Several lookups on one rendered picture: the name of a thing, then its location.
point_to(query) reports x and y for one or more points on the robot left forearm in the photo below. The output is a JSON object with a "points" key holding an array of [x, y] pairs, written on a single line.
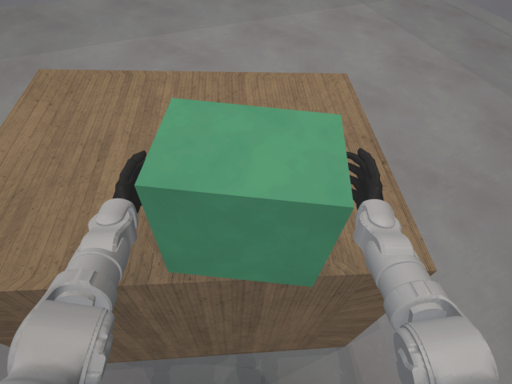
{"points": [[92, 275]]}

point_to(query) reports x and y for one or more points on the right robot upper arm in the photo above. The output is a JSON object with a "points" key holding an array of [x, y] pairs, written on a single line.
{"points": [[442, 351]]}

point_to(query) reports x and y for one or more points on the left robot upper arm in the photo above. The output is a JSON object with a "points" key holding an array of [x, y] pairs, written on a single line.
{"points": [[64, 343]]}

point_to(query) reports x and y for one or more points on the right robot hand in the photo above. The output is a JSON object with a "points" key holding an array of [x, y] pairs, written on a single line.
{"points": [[368, 184]]}

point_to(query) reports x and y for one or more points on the pedestal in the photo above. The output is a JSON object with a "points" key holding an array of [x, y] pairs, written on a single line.
{"points": [[62, 149]]}

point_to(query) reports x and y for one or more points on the carton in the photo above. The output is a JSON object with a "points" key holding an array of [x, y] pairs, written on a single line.
{"points": [[246, 192]]}

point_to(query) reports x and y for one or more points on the left robot hand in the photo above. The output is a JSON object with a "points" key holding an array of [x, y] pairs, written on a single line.
{"points": [[124, 188]]}

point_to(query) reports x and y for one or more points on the robot right forearm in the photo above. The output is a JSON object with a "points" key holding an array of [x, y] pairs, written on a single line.
{"points": [[409, 292]]}

